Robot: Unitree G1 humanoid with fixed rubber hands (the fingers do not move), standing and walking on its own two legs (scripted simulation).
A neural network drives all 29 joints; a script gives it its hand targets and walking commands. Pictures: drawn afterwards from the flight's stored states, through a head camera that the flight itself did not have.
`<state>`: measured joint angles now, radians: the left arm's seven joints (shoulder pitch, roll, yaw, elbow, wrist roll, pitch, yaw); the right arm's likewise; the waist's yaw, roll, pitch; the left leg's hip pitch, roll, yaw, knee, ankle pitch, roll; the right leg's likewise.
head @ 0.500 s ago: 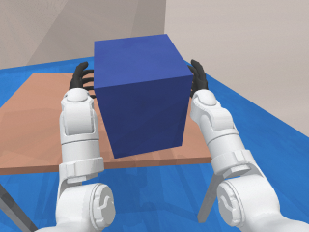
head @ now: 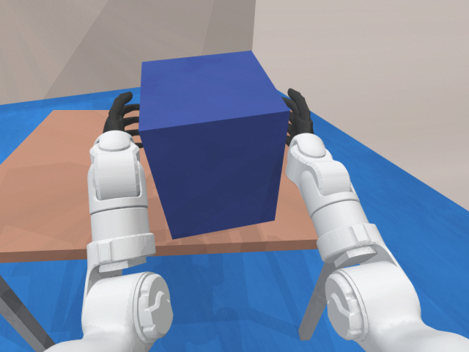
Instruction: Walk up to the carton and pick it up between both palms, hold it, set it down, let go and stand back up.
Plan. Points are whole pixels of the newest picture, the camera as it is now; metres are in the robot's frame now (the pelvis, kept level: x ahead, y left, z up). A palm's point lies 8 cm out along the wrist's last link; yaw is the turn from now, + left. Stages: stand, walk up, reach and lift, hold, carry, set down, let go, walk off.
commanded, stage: hold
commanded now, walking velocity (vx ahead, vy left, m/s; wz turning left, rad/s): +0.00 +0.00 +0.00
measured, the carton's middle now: (211, 145) +0.44 +0.02 +0.19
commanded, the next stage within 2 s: none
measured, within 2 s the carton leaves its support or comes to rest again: neither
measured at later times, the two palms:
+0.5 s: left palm (118, 144) +0.36 +0.16 +0.24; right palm (299, 139) +0.37 -0.12 +0.24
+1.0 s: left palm (119, 138) +0.37 +0.16 +0.25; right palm (302, 135) +0.37 -0.12 +0.25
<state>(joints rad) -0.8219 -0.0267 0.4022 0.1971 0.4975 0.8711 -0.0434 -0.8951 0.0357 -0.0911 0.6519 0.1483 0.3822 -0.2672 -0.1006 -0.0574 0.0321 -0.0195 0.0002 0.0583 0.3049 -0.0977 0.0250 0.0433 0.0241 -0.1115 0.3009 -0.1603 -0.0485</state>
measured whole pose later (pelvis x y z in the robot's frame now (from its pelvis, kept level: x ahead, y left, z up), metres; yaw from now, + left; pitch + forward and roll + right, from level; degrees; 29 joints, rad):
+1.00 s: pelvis +0.00 +0.00 +0.00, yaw +0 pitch -12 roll +0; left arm -0.80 -0.04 0.40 0.15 0.50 0.89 -0.06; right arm -0.88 0.02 -0.06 0.60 0.19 0.42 -0.29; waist -0.12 -0.05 0.04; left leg 0.00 0.00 0.06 0.31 -0.11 0.03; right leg 0.07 0.03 -0.10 0.30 -0.17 -0.05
